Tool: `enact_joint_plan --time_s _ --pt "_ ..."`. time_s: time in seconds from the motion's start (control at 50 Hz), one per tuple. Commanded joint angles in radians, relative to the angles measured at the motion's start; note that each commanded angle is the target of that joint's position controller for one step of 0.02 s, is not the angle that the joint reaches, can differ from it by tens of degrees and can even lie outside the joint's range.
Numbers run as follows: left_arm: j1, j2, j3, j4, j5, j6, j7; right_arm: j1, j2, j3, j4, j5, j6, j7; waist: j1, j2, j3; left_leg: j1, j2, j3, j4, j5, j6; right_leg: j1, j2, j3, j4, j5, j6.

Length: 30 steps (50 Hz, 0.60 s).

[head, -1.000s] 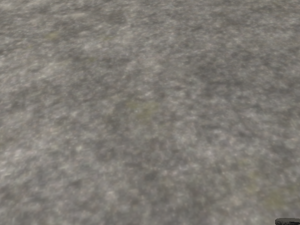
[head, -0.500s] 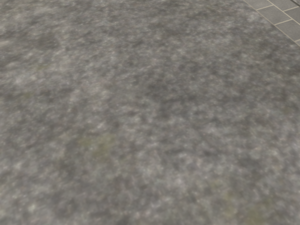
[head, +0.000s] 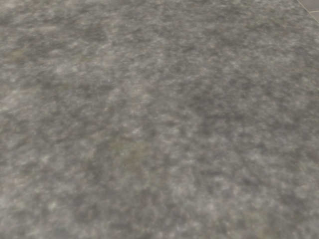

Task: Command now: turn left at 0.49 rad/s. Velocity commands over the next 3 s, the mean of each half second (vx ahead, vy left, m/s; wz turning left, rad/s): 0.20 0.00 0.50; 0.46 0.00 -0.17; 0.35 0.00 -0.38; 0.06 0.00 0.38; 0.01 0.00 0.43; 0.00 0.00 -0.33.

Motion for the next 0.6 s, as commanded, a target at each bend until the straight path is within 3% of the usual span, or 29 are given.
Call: enact_joint_plan --time_s 0.02,0.08,0.12,0.16,0.2,0.22,0.24,0.26,0.28,0.3,0.34,0.4,0.44,0.54,0.6 --pt "-0.012 0.087 0.021 -0.071 0.001 -0.028 0.003 -0.042 -0.161 -0.043 -0.084 0.021 -0.002 -0.028 0.009 0.098 -0.157 0.245 0.253 -0.351 -0.226 0.398 0.179 -0.142 -0.024 0.054 0.011 0.057 0.017" --pt "-0.013 0.048 0.005 -0.064 -0.012 -0.045 -0.014 -0.026 -0.163 -0.052 -0.091 0.017 0.028 -0.047 -0.002 0.135 -0.173 0.230 0.204 -0.324 -0.226 0.360 0.158 -0.035 0.010 0.029 -0.194 0.121 0.035" --pt "-0.009 0.049 0.001 -0.059 -0.017 -0.053 -0.028 -0.037 -0.172 -0.060 -0.104 0.020 0.038 -0.052 -0.006 0.161 -0.176 0.200 0.198 -0.349 -0.235 0.311 0.155 0.044 0.026 0.027 -0.315 0.157 0.034" --pt "0.015 0.072 0.008 -0.054 -0.024 -0.058 -0.043 -0.043 -0.168 -0.062 -0.113 0.027 0.045 -0.050 0.000 0.186 -0.179 0.149 0.181 -0.394 -0.274 0.007 0.150 0.127 0.034 0.014 -0.437 0.197 0.018" --pt "0.068 0.075 0.017 -0.037 -0.027 -0.064 -0.050 -0.065 -0.156 -0.058 -0.120 0.035 0.049 -0.050 0.047 0.193 -0.131 0.012 0.131 -0.406 -0.284 -0.289 0.110 0.281 0.035 -0.019 -0.622 0.299 -0.020" --pt "0.108 0.102 0.027 -0.027 -0.023 -0.067 -0.045 -0.052 -0.128 -0.050 -0.119 0.033 0.044 -0.050 0.066 0.150 -0.116 -0.108 0.086 -0.370 -0.220 -0.373 0.063 0.401 -0.032 0.022 -0.674 0.269 -0.055" --pt "0.188 0.159 0.038 -0.023 -0.005 -0.068 -0.037 -0.022 -0.052 -0.030 -0.119 0.022 0.038 -0.045 0.074 -0.034 -0.155 -0.236 -0.011 -0.217 0.082 -0.409 -0.004 0.512 -0.260 0.258 -0.754 0.056 -0.128" --pt "0.172 0.249 0.055 -0.020 0.043 -0.078 -0.054 -0.070 -0.068 -0.039 -0.175 0.030 0.017 -0.042 0.058 -0.234 -0.053 -0.423 -0.068 -0.127 0.269 -0.315 -0.015 0.387 -0.421 0.591 -0.890 -0.162 -0.245" --pt "0.086 0.205 0.045 -0.045 0.046 -0.095 -0.054 -0.080 -0.136 -0.056 -0.172 0.022 0.003 -0.042 0.026 -0.183 0.016 -0.454 0.018 -0.137 0.389 -0.226 -0.022 0.340 -0.417 0.571 -0.906 -0.210 -0.267" --pt "0.038 0.146 0.030 -0.052 0.021 -0.103 -0.045 -0.050 -0.162 -0.067 -0.146 0.021 0.001 -0.037 0.008 -0.160 0.030 -0.469 0.029 -0.119 0.433 -0.147 -0.035 0.347 -0.365 0.464 -0.904 -0.153 -0.233" --pt "0.037 0.109 0.016 -0.051 -0.002 -0.107 -0.032 -0.007 -0.133 -0.065 -0.112 0.009 0.002 -0.029 0.014 -0.128 0.004 -0.457 0.054 -0.072 0.518 -0.035 -0.075 0.381 -0.300 0.303 -0.902 0.004 -0.192" --pt "0.136 0.097 0.008 -0.019 0.009 -0.121 -0.031 -0.038 -0.069 -0.047 -0.124 0.019 -0.016 -0.014 0.055 -0.103 0.007 -0.456 0.072 -0.042 0.544 0.073 -0.094 0.379 -0.269 0.171 -0.921 0.125 -0.198" --pt "0.183 0.100 0.009 0.001 0.008 -0.123 -0.039 -0.066 -0.054 -0.039 -0.136 0.022 -0.025 -0.012 0.074 -0.102 0.022 -0.469 0.073 -0.043 0.458 0.109 -0.099 0.402 -0.271 0.138 -0.935 0.162 -0.217" --pt "0.196 0.151 0.021 0.030 -0.015 -0.116 -0.050 -0.162 -0.016 -0.013 -0.172 0.017 -0.046 0.013 0.094 -0.118 0.041 -0.317 0.109 0.065 0.153 0.154 -0.098 0.366 -0.277 0.031 -0.942 0.315 -0.228" --pt "0.241 0.167 0.022 0.061 -0.033 -0.107 -0.062 -0.193 -0.022 -0.009 -0.189 0.028 -0.061 0.027 0.101 -0.124 0.061 -0.186 0.094 0.098 0.025 0.079 -0.064 0.335 -0.295 0.047 -0.915 0.351 -0.238"
Next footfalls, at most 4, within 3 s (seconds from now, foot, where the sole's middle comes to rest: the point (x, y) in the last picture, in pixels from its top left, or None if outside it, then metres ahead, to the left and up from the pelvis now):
0.22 right None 0.06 -0.14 -0.77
0.70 left None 0.19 0.20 -0.77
1.20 right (153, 213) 0.55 0.03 -0.77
1.70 left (107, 187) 0.66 0.23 -0.77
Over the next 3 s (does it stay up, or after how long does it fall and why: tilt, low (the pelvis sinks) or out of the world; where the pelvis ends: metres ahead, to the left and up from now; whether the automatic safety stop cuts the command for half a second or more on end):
stays up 0.60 0.06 0.00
